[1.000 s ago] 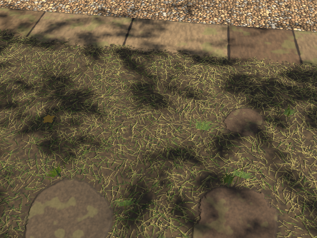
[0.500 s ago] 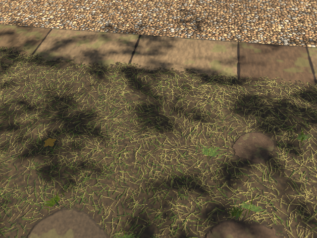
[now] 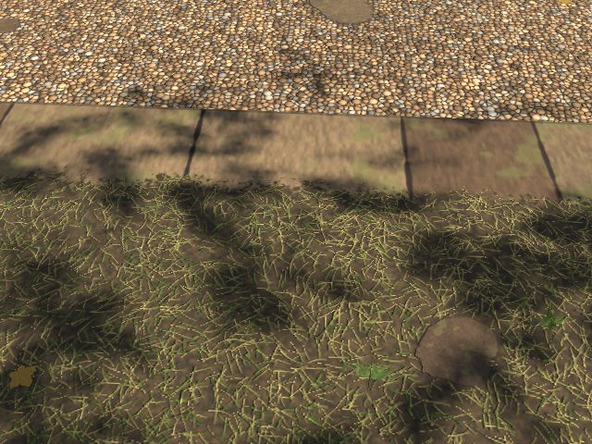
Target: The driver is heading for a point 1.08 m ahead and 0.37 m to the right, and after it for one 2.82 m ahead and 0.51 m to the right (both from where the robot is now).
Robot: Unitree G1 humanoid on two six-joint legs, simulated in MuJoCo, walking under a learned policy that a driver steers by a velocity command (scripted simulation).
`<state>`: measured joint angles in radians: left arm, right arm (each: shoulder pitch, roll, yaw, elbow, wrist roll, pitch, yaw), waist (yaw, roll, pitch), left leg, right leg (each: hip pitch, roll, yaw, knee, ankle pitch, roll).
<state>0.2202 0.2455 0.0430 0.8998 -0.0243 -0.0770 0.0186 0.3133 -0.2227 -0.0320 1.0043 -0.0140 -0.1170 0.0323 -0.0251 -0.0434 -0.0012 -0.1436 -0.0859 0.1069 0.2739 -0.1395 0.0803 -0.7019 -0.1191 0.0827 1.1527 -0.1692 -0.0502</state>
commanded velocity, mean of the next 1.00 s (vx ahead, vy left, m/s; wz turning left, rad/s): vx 0.50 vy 0.00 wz -0.45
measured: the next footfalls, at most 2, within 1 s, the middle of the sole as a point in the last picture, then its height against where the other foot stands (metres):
right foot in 0.32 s outside the picture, level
left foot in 0.82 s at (335, 384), level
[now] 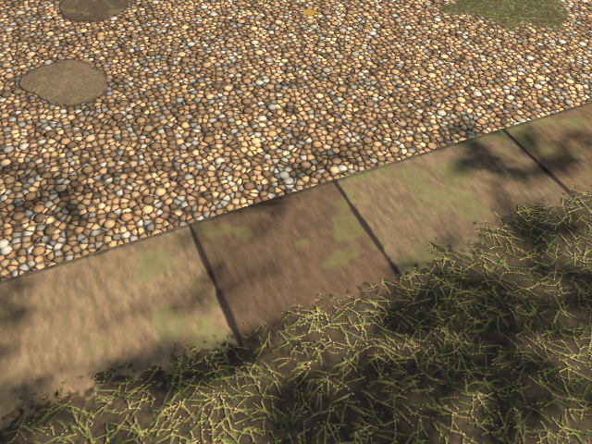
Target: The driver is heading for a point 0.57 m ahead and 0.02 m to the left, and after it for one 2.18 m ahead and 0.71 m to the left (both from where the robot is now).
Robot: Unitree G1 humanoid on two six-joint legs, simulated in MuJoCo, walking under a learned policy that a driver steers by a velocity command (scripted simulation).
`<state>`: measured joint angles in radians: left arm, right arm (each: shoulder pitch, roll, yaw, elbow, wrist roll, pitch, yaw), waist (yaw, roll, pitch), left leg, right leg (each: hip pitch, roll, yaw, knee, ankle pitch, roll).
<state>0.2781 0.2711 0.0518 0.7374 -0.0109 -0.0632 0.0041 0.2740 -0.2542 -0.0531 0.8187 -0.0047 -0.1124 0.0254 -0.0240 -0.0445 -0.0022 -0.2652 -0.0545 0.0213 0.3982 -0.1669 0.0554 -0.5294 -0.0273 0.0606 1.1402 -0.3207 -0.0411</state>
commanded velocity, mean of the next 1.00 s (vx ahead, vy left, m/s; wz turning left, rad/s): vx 0.50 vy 0.00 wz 0.08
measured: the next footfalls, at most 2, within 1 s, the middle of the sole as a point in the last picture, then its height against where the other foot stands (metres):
right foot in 0.34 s outside the picture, level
left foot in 0.90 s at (250, 386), level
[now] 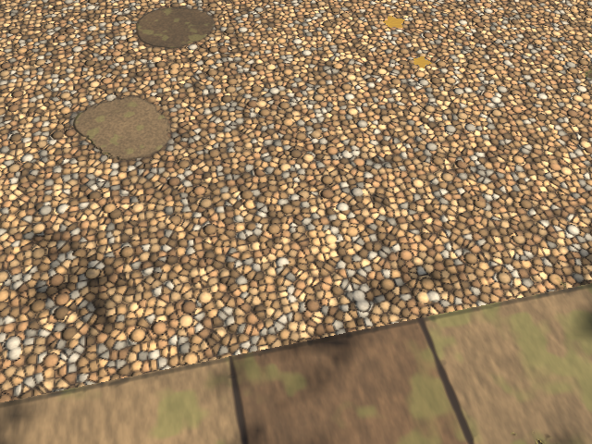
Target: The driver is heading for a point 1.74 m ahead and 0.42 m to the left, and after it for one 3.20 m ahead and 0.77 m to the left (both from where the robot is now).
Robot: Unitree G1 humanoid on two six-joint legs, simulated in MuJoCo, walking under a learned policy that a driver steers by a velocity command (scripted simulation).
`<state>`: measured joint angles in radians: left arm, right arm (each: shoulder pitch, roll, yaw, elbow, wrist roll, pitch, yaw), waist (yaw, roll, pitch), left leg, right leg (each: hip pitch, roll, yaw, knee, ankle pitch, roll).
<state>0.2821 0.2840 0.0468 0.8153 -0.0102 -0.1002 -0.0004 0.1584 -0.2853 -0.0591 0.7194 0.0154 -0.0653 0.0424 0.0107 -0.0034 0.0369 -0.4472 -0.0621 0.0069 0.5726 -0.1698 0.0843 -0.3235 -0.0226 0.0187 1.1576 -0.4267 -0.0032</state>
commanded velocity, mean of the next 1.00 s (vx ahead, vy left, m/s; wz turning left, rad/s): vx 0.50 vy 0.00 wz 0.43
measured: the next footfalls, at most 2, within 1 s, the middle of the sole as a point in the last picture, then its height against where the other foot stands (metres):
right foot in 0.40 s outside the picture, level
left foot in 0.90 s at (195, 393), level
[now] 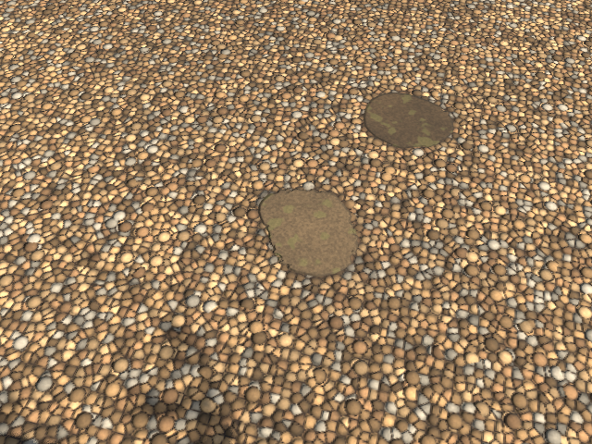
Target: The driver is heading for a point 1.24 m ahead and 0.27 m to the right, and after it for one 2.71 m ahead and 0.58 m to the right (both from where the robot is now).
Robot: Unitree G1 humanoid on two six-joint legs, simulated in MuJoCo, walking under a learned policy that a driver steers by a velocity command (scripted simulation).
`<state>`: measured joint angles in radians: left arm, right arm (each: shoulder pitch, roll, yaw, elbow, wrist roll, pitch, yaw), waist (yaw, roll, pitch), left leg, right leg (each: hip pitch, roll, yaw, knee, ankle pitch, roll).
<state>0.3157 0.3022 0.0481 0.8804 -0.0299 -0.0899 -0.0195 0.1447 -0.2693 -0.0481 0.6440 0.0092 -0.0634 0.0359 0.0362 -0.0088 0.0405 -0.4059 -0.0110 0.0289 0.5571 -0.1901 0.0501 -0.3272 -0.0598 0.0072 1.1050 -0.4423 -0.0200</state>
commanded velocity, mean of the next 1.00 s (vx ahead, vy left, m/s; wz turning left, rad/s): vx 0.50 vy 0.00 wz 0.02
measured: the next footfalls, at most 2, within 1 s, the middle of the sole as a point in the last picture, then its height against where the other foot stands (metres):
right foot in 0.44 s outside the picture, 0.03 m lower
left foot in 0.96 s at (293, 336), level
